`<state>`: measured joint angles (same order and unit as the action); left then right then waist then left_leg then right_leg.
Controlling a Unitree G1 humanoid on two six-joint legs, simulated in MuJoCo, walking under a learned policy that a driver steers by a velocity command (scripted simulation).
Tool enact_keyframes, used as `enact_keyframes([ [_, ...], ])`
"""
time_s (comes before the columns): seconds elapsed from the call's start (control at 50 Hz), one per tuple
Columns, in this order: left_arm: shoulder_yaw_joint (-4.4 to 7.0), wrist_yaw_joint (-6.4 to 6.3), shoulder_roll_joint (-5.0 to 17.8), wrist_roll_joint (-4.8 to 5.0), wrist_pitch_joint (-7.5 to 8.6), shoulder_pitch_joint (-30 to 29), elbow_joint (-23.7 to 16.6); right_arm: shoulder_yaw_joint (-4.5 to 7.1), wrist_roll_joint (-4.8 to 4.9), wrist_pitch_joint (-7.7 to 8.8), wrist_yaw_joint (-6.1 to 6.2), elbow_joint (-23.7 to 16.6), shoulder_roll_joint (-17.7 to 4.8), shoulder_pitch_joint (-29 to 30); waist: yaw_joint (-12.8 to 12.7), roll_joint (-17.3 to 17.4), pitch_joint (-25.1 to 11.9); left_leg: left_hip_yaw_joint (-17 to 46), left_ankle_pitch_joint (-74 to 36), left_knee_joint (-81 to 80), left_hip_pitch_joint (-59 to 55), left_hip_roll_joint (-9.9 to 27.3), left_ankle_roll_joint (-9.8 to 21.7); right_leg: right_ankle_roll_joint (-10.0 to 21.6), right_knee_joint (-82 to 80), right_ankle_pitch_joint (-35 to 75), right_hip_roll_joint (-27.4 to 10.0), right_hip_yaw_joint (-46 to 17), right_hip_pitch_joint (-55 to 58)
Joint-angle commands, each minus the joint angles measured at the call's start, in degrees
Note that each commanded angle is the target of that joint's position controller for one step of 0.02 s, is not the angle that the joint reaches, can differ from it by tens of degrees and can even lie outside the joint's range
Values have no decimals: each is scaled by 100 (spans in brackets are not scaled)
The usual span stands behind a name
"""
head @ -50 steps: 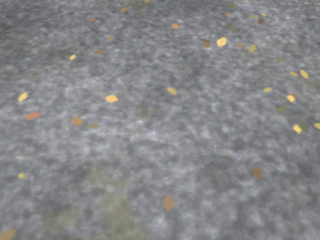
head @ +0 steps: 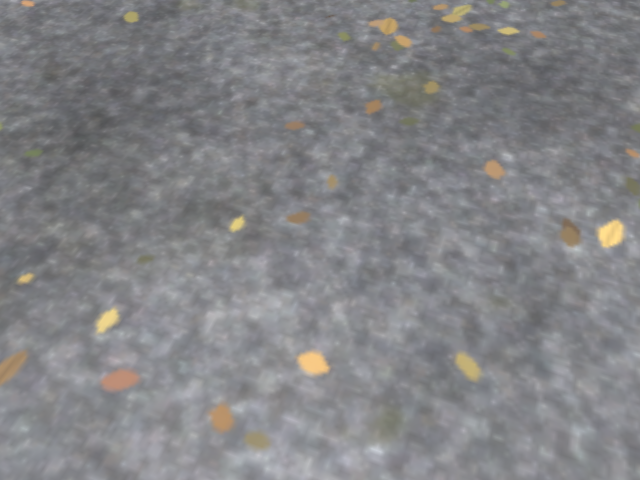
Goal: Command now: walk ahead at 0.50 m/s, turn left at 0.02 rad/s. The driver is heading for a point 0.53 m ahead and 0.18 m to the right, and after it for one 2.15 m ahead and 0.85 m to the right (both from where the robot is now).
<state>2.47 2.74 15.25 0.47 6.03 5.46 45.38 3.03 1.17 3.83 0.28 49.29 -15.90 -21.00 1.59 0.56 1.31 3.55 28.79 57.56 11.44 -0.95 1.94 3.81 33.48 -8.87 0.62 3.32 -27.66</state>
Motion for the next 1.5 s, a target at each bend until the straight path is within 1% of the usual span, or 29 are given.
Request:
enact_keyframes([
  [0.02,196,-55,766,6,-6,1029,-25,114,75,261,0,-635,-753,418,-542,-326,-749,205,-740,1615,3080,526,140,989,-1828,-658,-1820,-2912,3117],
  [0.06,131,-43,548,-115,26,694,-57,152,-43,177,26,-632,-625,374,-197,-423,-459,209,-1269,1086,2465,853,103,928,-2116,205,-1468,-2169,2106],
  [0.12,154,-63,630,-67,97,776,69,125,-54,30,53,-586,-399,249,-56,-466,-314,86,-1517,615,2357,935,-40,1038,-2463,856,-1329,-1564,1729],
  [0.28,189,-236,867,21,-41,1407,369,30,-70,103,-36,-951,-148,1721,-510,-356,85,-255,-3461,-1888,2705,748,-211,762,-2634,1242,-1064,-692,2163],
  [0.4,240,-296,982,92,-226,1792,594,48,-18,255,-233,-1264,-293,2392,-571,-451,291,-178,-2892,-2850,2562,481,-74,722,-2038,1319,-1476,-1166,2918],
  [0.44,286,-326,1094,101,-264,1596,556,131,-30,307,-235,-1153,-499,1929,-239,-582,35,-274,-2560,-3029,1726,303,45,605,-1569,1969,-1479,-1270,2907],
  [0.46,264,-329,1042,88,-277,1474,521,242,-47,322,-195,-947,-691,1232,141,-523,-386,-407,-2587,-3195,684,172,181,467,-823,2611,-1211,-1101,2709],
  [0.48,164,-322,775,9,-263,1419,415,368,-126,328,-131,-725,-1023,216,567,-319,-1208,14,-2727,-2879,-1019,681,463,261,534,2098,-869,-882,1873],
  [0.5,-17,-295,122,-44,-165,2057,291,510,-226,275,-83,-630,-1595,-476,469,966,-2189,2108,-2328,-2864,-3420,2205,1191,-158,2753,-223,-17,-418,-329],
  [0.52,-13,-267,235,104,-74,2149,335,420,-190,235,-92,-571,-1243,-646,517,1602,-2684,3750,-1326,-3771,-3623,2643,1490,-208,3796,-2482,179,-1020,-1212],
  [0.54,159,-270,819,265,-57,1658,248,300,-143,231,-75,-617,-860,-231,511,1007,-1694,3014,-797,-3970,-2842,2421,1184,-157,4201,-2148,-180,-1148,-1658],
  [0.58,195,-303,762,179,-130,1130,109,162,-123,238,-80,-655,-455,605,185,485,-599,1637,-1278,-4372,-1190,1992,904,-156,3852,-1232,-643,-909,-1460],
  [0.62,233,-302,548,144,-296,1357,156,138,-177,306,-101,-603,-306,1006,-150,692,-269,780,-1794,-4776,-292,1673,783,-199,3474,-781,-873,-944,-833],
  [0.7,248,-316,349,106,-477,1151,-25,227,-221,381,-51,-407,-493,1004,-267,384,-6,-190,-2778,-5047,-95,1647,887,-321,3030,-63,-906,-978,-1115],
  [0.78,216,-190,254,74,-420,554,-244,278,-208,313,40,-268,-675,855,-100,263,130,-894,-3054,-5082,-395,1533,781,-332,1704,1008,-833,-759,-1181],
  [0.92,166,43,258,68,-414,-515,-819,399,-24,70,78,-28,-996,398,223,200,444,-1388,-3647,-4634,-1560,1886,618,-29,479,462,-649,-137,-1305],
  [0.96,251,65,420,67,-437,-290,-880,445,27,-5,92,-54,-1157,522,-13,384,169,-1566,-5437,-3940,-1724,1881,490,187,416,-131,-316,197,-685],
  [1.0,509,17,838,103,-455,1028,-591,444,85,-92,104,-101,-1211,718,-800,356,-574,-1836,-6616,-2050,-1348,1590,248,528,-24,-55,251,482,1177],
  [1.02,736,-99,1345,107,-502,2020,-333,362,-24,-63,119,-182,-1021,658,-1193,-135,-1110,-1849,-5157,-322,6,1344,-49,829,-198,79,-92,-387,2984],
  [1.04,817,-144,2016,156,-459,1847,-353,90,-258,90,52,-526,-123,205,-459,-1708,-1428,-1374,173,1684,2642,156,-418,1837,-786,-766,-1549,-3649,4690],
  [1.06,666,-101,1603,80,-350,2018,-562,109,-42,347,-26,-593,-487,679,-813,-1023,-2211,61,594,2346,3271,-13,-315,2104,-1661,-1348,-1995,-5137,5056],
  [1.08,561,-73,1243,31,-264,1841,-505,181,173,464,-71,-762,-759,1231,-883,-695,-1460,122,37,2288,3776,250,-165,1790,-1761,-849,-1879,-4354,4668],
  [1.12,442,-91,853,64,-221,1065,-634,189,-56,523,2,-672,-739,1258,-392,-141,-705,120,-798,1301,3184,701,-89,1403,-1710,259,-1395,-3019,3059],
  [1.14,378,-118,699,1,-216,813,-747,238,-110,456,5,-639,-804,1138,-189,-222,-605,164,-1009,1000,2748,822,-117,1336,-1826,720,-1239,-2682,2514],
  [1.24,439,-291,970,44,-186,1031,-738,172,-215,214,10,-843,-486,1534,-144,-206,-270,-42,-1951,-514,2503,654,-507,1280,-2111,1530,-895,-1970,1626],
  [1.32,449,-362,985,76,-249,1329,-660,80,-149,250,-73,-1068,-323,2321,-466,-494,-103,-103,-3305,-2199,2031,287,-539,924,-2015,783,-570,-1731,1357],
  [1.4,409,-366,862,89,-262,1686,-453,91,-91,338,-191,-1183,-462,2596,-636,-592,-60,-31,-3481,-2785,1895,252,-374,835,-1699,465,-879,-2043,1898],
  [1.46,420,-388,900,49,-312,1693,-383,152,-97,407,-228,-1178,-634,2388,-488,-777,-35,-107,-2757,-2985,1718,214,-110,731,-1288,989,-1119,-2333,2413],
  [1.5,355,-371,749,24,-339,1541,-438,290,-162,454,-187,-927,-882,1425,11,-737,-575,-232,-2753,-3203,325,175,229,499,-192,2249,-714,-2065,2349],
])
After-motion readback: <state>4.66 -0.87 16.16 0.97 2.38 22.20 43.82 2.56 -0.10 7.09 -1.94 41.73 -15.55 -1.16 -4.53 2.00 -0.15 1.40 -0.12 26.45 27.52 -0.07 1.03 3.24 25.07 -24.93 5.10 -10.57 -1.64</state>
